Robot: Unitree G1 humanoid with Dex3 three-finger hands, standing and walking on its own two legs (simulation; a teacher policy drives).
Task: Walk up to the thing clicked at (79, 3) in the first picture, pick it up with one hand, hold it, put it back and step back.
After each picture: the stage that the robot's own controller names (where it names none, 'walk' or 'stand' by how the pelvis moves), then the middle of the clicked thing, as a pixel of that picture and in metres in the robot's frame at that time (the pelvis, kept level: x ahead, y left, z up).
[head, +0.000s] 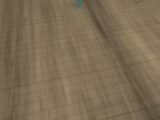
stand; (78, 3) +2.22 +0.07 -0.72
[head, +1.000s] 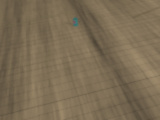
walk; (75, 22) +2.08 +0.25 -0.72
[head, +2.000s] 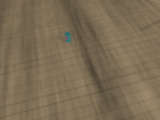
walk; (67, 37) +1.44 +0.31 -0.72
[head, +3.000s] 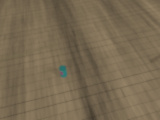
walk; (63, 71) +0.94 +0.25 -0.72
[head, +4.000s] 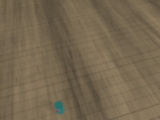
walk; (59, 107) +0.58 +0.24 -0.72
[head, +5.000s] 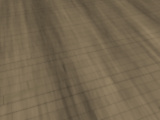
stand; out of the picture +0.40 +0.20 -0.71
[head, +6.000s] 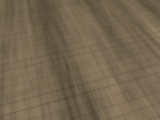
stand; out of the picture +0.38 +0.20 -0.72
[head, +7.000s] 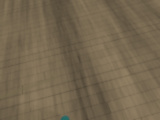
walk; out of the picture +0.42 +0.23 -0.71
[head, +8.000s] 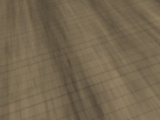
walk; out of the picture +0.39 +0.25 -0.70
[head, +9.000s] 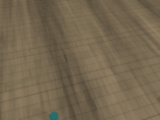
stand; (54, 118) +0.47 +0.19 -0.70
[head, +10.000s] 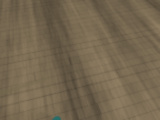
stand; out of the picture +0.44 +0.20 -0.72
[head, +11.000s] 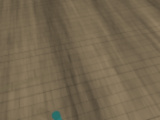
stand; (56, 117) +0.48 +0.22 -0.72
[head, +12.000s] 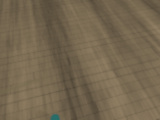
stand; out of the picture +0.47 +0.22 -0.72
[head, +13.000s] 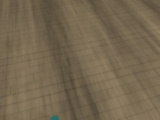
stand; out of the picture +0.47 +0.22 -0.72
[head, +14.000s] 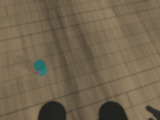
go down; (40, 68) +0.52 +0.22 -0.48
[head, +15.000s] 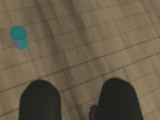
go down; (19, 38) +0.54 +0.25 -0.30
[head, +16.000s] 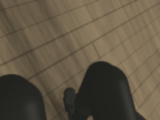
close in; out of the picture +0.53 +0.29 -0.25
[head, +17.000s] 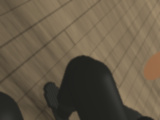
close; out of the picture +0.51 +0.33 -0.24
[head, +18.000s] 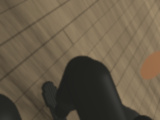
close; out of the picture +0.50 +0.31 -0.24
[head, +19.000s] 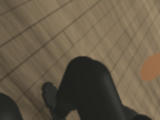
close; out of the picture +0.49 +0.30 -0.24
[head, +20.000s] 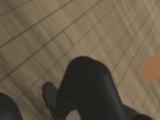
lift; out of the picture +0.48 +0.30 -0.25
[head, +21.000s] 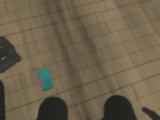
lift; (45, 79) +0.44 +0.20 -0.47
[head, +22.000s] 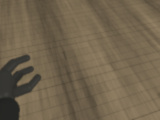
close in; out of the picture +0.38 +0.20 -0.70
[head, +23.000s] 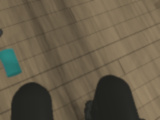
close in; (10, 62) +0.44 +0.25 -0.35
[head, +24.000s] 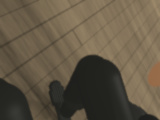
lift; out of the picture +0.42 +0.30 -0.27
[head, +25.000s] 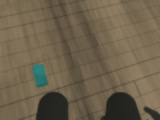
approach; (40, 75) +0.44 +0.24 -0.43
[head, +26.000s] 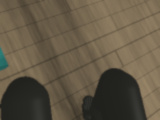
lift; out of the picture +0.44 +0.27 -0.29
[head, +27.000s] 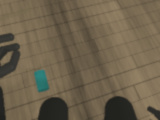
close in; (41, 80) +0.44 +0.24 -0.46
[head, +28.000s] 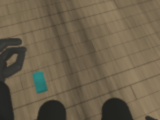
close; (39, 82) +0.43 +0.23 -0.49
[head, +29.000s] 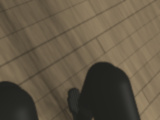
close in; out of the picture +0.44 +0.28 -0.27
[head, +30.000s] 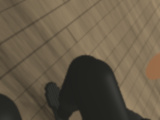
hold; out of the picture +0.42 +0.30 -0.27
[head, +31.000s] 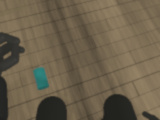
close in; (41, 78) +0.45 +0.22 -0.46
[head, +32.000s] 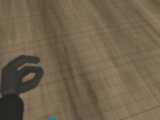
hold; out of the picture +0.40 +0.20 -0.69
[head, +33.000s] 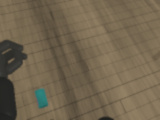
crouch; (41, 98) +0.43 +0.22 -0.61
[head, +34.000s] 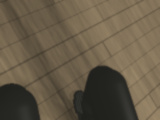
lower; out of the picture +0.46 +0.26 -0.31
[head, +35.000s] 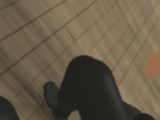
lower; out of the picture +0.43 +0.30 -0.27
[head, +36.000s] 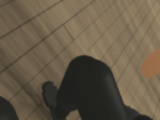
lower; out of the picture +0.43 +0.30 -0.27
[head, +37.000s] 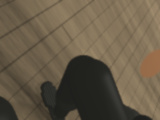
lower; out of the picture +0.43 +0.30 -0.27
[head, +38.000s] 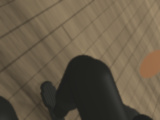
lower; out of the picture +0.44 +0.29 -0.28
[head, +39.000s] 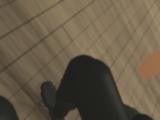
loosen; out of the picture +0.44 +0.29 -0.28
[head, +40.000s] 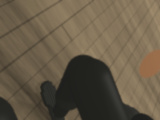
withdraw; out of the picture +0.44 +0.29 -0.28
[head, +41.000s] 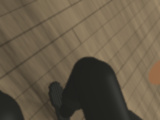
rise; out of the picture +0.45 +0.27 -0.29
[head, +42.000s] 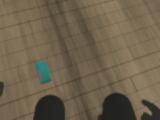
stand; (43, 72) +0.46 +0.20 -0.47
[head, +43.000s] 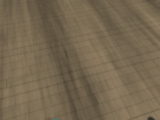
stand; out of the picture +0.41 +0.19 -0.69
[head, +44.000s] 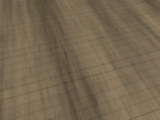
stand; out of the picture +0.41 +0.19 -0.69
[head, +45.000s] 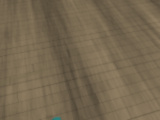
stand; out of the picture +0.41 +0.19 -0.71
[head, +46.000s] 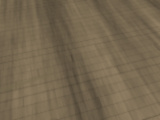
stand; out of the picture +0.42 +0.19 -0.75
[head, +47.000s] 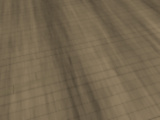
stand; out of the picture +0.40 +0.19 -0.75
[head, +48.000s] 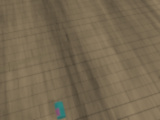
walk; (59, 110) +0.43 +0.16 -0.73
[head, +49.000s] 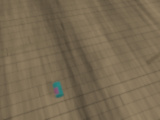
walk; (58, 89) +0.60 +0.15 -0.74
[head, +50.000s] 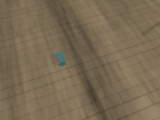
walk; (60, 59) +0.91 +0.25 -0.71
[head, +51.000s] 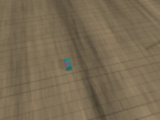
stand; (67, 64) +1.01 +0.16 -0.74
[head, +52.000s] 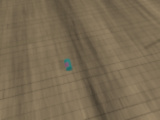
stand; (68, 64) +1.04 +0.17 -0.75
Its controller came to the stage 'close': yes
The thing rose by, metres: 0.01
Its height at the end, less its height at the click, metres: -0.02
